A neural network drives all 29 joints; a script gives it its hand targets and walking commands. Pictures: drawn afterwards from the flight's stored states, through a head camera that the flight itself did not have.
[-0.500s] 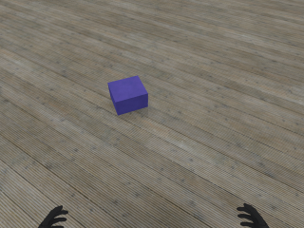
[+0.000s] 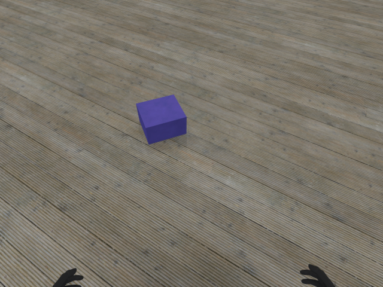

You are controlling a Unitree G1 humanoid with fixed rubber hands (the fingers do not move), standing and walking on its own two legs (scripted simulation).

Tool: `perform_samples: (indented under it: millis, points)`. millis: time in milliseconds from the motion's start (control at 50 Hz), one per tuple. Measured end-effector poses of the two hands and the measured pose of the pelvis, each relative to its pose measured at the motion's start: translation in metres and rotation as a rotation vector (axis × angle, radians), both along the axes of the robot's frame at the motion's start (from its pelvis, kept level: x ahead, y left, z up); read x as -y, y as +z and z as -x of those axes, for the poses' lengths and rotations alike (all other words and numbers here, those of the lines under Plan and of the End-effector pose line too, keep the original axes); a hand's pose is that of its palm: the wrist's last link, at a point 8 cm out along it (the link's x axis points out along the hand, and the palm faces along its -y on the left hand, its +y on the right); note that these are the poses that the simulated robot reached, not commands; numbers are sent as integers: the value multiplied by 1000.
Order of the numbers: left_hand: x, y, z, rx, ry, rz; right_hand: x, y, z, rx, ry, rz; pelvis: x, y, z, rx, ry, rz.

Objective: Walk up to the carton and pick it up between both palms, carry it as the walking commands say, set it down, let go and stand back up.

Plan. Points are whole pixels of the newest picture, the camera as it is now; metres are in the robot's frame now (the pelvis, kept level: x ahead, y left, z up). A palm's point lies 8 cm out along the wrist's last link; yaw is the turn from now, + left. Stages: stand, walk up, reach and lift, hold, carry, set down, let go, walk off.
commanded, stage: stand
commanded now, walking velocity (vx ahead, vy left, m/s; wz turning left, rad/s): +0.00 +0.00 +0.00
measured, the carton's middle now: (161, 118) +1.23 +0.22 -0.68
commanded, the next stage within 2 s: walk up in 0.70 s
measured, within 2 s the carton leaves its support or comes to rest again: neither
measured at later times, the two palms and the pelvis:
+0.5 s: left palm out of the picture +0.07 +0.29 -0.10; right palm out of the picture +0.09 -0.29 -0.09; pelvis -0.01 +0.00 +0.01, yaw +0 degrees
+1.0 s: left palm out of the picture +0.05 +0.30 -0.10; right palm out of the picture +0.06 -0.27 -0.09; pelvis -0.02 +0.01 +0.02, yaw +0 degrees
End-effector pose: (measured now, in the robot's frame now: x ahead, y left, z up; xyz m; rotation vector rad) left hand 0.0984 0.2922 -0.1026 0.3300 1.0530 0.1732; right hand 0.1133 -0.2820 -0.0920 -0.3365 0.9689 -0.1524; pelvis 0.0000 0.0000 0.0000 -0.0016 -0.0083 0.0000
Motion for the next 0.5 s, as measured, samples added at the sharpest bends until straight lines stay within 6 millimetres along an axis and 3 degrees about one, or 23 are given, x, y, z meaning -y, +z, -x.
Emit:
perform_samples:
  millis: [500]
  points:
    - [-1,3,26,-44,15,1,4,2,27,-47,-26,-1,0,9,13,-23,0,-1]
